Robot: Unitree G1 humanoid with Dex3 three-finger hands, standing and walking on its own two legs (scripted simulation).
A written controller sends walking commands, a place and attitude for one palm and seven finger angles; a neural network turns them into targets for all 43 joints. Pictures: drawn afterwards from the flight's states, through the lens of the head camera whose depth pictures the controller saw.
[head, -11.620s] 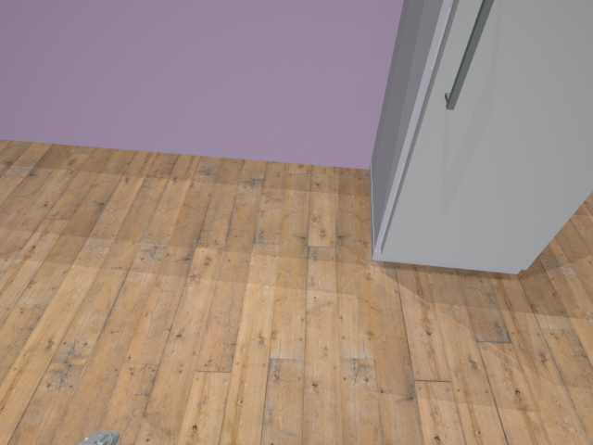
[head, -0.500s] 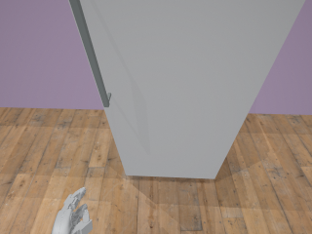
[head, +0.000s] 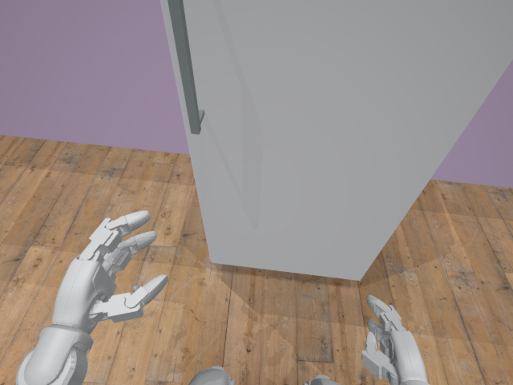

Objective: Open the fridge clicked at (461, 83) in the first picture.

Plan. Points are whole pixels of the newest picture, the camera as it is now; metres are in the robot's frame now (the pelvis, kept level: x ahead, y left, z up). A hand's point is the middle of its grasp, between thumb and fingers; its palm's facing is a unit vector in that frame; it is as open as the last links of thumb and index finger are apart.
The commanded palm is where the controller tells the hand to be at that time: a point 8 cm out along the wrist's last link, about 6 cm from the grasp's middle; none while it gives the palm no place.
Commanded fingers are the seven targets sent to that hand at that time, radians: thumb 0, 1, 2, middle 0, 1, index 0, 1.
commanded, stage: raise the hand to about handle height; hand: left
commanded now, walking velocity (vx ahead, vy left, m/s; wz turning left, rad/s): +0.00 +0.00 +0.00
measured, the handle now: (183, 25) +0.57 +0.18 +0.26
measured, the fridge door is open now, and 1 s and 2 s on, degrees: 0 0 0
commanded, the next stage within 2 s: move the hooked fingers beside the handle in 1.46 s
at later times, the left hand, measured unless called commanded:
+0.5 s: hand (92, 221) +0.27 +0.24 +0.16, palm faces +0.04 -1.00 -0.07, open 12.8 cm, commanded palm +0.24 +0.29 +0.17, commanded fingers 0.00 -0.45 0.32 -0.30 -1.17 -0.30 -1.17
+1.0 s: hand (49, 142) +0.31 +0.27 +0.24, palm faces +0.06 -1.00 -0.07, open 14.0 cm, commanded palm +0.27 +0.31 +0.24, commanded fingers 0.00 -0.50 0.30 -0.30 -1.20 -0.30 -1.20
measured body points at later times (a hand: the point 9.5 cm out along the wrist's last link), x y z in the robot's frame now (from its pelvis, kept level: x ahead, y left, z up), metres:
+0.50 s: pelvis +0.02 +0.00 +0.04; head +0.02 +0.00 +0.49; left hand +0.26 +0.29 +0.16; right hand +0.21 -0.24 -0.01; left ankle +0.02 +0.12 -0.68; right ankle +0.04 -0.12 -0.68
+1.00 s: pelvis +0.02 -0.01 +0.06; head +0.00 -0.02 +0.51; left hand +0.30 +0.32 +0.25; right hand +0.21 -0.23 -0.01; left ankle +0.02 +0.12 -0.68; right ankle +0.04 -0.12 -0.68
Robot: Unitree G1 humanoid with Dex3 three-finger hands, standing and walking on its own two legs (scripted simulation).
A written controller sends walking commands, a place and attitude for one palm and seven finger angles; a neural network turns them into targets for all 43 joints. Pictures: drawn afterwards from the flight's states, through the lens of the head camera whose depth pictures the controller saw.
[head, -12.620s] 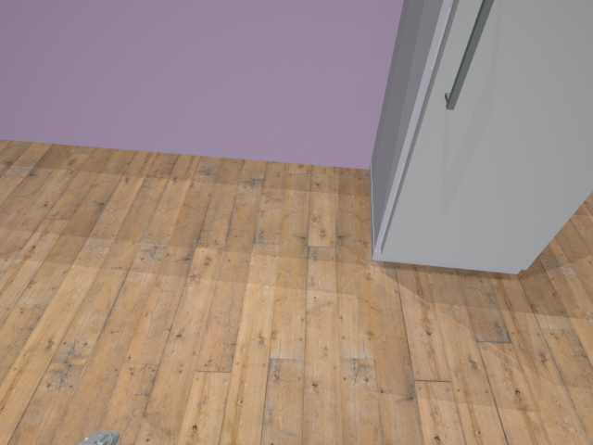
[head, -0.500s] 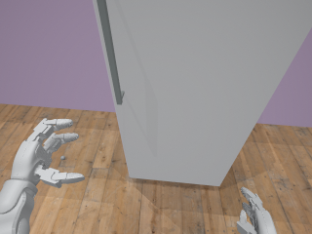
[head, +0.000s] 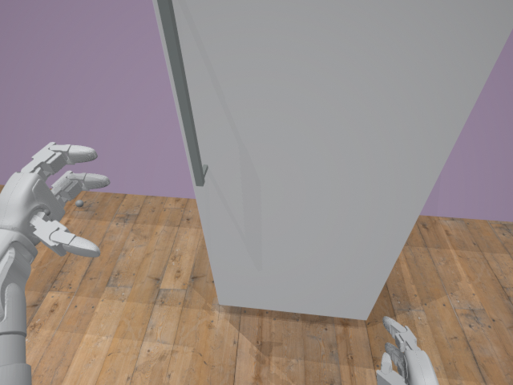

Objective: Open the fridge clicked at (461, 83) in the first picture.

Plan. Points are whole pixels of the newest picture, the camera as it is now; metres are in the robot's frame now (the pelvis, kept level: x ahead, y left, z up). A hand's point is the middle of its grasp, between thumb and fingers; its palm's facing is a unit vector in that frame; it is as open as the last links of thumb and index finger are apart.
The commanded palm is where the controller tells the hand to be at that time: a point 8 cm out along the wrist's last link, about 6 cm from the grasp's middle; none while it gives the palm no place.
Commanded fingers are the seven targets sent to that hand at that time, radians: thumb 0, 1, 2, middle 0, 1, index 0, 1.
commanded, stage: raise the hand to about handle height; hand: left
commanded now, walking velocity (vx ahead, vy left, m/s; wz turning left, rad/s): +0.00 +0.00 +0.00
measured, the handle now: (188, 100) +0.54 +0.20 +0.21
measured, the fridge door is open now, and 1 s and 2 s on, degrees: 0 0 0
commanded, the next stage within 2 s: move the hooked fingers beside the handle in 0.46 s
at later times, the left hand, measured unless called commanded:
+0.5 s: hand (84, 207) +0.28 +0.27 +0.18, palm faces +0.08 -1.00 -0.04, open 14.0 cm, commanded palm +0.24 +0.32 +0.18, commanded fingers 0.00 -0.50 0.30 -0.30 -1.20 -0.30 -1.20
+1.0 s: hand (108, 183) +0.33 +0.27 +0.18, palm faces +0.05 -1.00 -0.01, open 14.0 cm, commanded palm +0.30 +0.32 +0.17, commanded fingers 0.00 -0.50 0.30 -0.30 -1.20 -0.30 -1.20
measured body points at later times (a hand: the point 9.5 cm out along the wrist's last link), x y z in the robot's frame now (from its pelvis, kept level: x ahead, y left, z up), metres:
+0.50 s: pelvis +0.00 +0.00 +0.00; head -0.03 -0.02 +0.45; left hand +0.27 +0.33 +0.18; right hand +0.19 -0.22 -0.06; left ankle -0.01 +0.13 -0.74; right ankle +0.02 -0.12 -0.74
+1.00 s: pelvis +0.00 +0.00 +0.00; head -0.02 -0.01 +0.45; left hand +0.32 +0.32 +0.18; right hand +0.17 -0.24 -0.07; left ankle -0.01 +0.13 -0.74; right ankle +0.02 -0.12 -0.74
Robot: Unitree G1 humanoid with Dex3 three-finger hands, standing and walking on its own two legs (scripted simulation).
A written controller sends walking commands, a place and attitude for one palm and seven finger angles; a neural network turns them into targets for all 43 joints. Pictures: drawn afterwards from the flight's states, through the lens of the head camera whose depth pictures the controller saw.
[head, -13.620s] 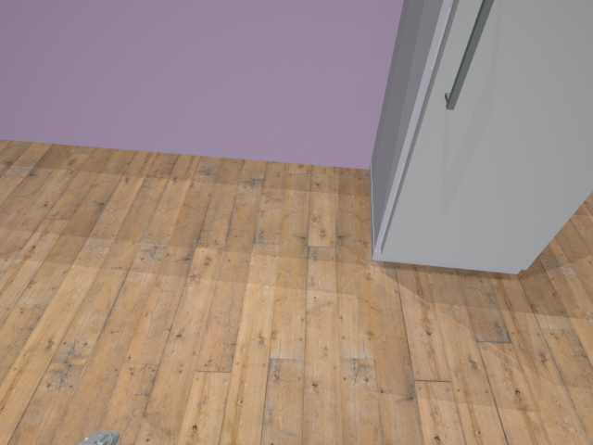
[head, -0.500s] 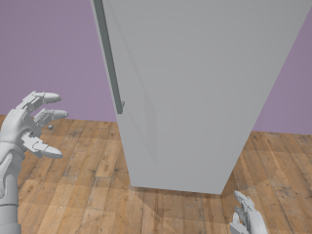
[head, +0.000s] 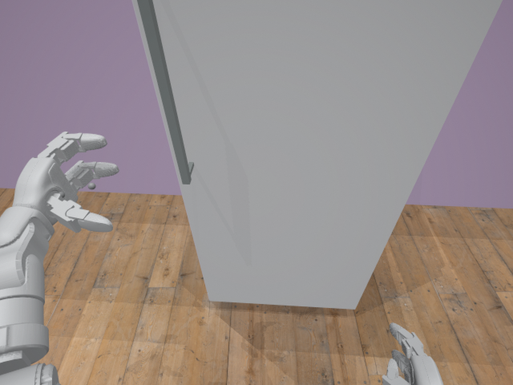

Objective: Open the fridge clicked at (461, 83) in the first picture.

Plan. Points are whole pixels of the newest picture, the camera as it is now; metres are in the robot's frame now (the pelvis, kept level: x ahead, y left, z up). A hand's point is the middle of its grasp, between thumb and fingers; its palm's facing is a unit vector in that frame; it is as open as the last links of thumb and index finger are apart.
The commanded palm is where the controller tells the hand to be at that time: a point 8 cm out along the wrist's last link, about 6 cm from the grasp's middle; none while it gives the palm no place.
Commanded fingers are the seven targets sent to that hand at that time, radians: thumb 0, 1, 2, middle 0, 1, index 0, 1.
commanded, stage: move the hooked fingers beside the handle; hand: left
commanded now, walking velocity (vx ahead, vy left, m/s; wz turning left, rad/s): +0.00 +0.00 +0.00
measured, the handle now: (171, 97) +0.54 +0.21 +0.20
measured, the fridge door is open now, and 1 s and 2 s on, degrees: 0 0 0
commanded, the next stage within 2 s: feel for the door with the fingertips in 1.96 s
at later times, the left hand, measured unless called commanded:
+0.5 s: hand (120, 161) +0.39 +0.26 +0.17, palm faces +0.04 -1.00 -0.01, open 14.0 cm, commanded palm +0.37 +0.31 +0.17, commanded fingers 0.00 -0.50 0.30 -0.30 -1.20 -0.30 -1.20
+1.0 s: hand (134, 142) +0.45 +0.26 +0.16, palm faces +0.03 -1.00 +0.00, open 14.0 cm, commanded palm +0.43 +0.31 +0.16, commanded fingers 0.00 -0.50 0.30 -0.30 -1.20 -0.30 -1.20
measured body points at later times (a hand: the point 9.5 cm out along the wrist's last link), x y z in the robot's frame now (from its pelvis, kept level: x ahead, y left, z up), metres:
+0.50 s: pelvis +0.01 +0.00 +0.00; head +0.01 -0.01 +0.45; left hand +0.38 +0.31 +0.17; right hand +0.15 -0.25 -0.09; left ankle -0.01 +0.12 -0.74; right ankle +0.03 -0.12 -0.74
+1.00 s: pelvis +0.01 +0.01 -0.01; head +0.04 +0.01 +0.44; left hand +0.44 +0.31 +0.17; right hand +0.08 -0.27 -0.11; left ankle -0.01 +0.12 -0.74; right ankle +0.03 -0.12 -0.74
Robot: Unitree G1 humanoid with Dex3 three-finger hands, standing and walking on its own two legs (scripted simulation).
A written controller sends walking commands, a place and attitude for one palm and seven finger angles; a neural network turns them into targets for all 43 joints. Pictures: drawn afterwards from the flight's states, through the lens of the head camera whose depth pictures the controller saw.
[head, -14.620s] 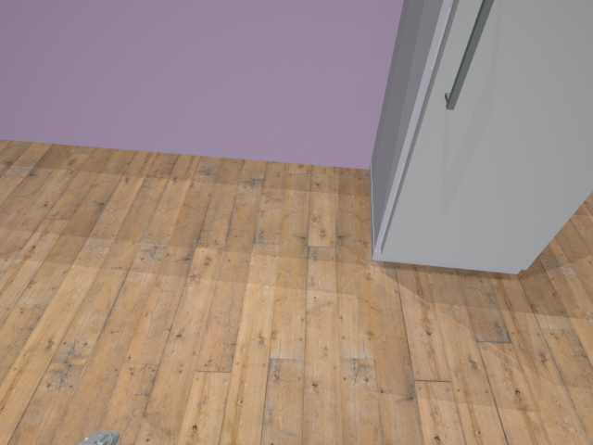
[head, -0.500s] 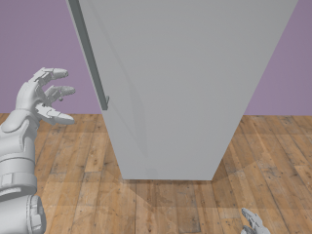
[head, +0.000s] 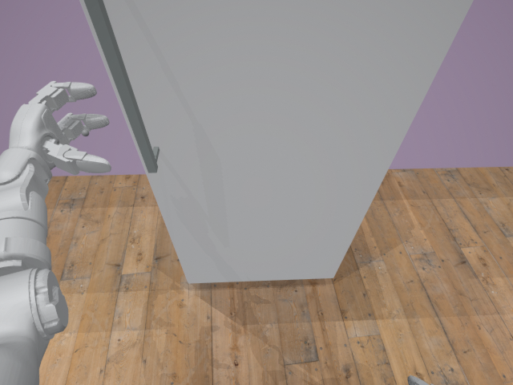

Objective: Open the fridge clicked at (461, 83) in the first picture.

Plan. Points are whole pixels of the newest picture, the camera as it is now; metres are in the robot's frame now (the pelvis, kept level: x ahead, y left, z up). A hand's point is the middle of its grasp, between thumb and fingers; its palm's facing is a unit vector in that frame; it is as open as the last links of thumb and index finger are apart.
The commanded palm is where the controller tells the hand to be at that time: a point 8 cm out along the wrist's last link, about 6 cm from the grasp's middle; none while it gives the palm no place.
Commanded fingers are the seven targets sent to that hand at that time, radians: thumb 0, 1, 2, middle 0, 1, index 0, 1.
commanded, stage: move the hooked fingers beside the handle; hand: left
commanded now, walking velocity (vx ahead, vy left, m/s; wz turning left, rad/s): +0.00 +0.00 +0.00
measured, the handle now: (125, 75) +0.53 +0.21 +0.21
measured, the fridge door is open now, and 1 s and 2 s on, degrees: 0 0 0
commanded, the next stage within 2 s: feel for the door with the fingertips in 0.96 s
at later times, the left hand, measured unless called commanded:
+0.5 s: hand (85, 128) +0.46 +0.27 +0.16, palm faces +0.04 -1.00 +0.00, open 14.0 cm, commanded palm +0.44 +0.31 +0.16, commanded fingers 0.00 -0.50 0.30 -0.30 -1.20 -0.30 -1.20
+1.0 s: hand (92, 125) +0.46 +0.26 +0.16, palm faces +0.04 -1.00 +0.00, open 14.0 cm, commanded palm +0.44 +0.31 +0.16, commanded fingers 0.00 -0.50 0.30 -0.30 -1.20 -0.30 -1.20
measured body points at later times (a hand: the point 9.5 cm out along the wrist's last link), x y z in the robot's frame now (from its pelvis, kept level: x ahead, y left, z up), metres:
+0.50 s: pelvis +0.01 +0.01 +0.00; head +0.06 +0.01 +0.44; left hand +0.45 +0.32 +0.16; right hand +0.03 -0.27 -0.11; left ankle -0.02 +0.12 -0.73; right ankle +0.02 -0.12 -0.73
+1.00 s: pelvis +0.01 +0.01 -0.01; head +0.06 +0.01 +0.44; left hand +0.46 +0.31 +0.16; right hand +0.08 -0.26 -0.11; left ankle -0.02 +0.12 -0.73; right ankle +0.02 -0.12 -0.73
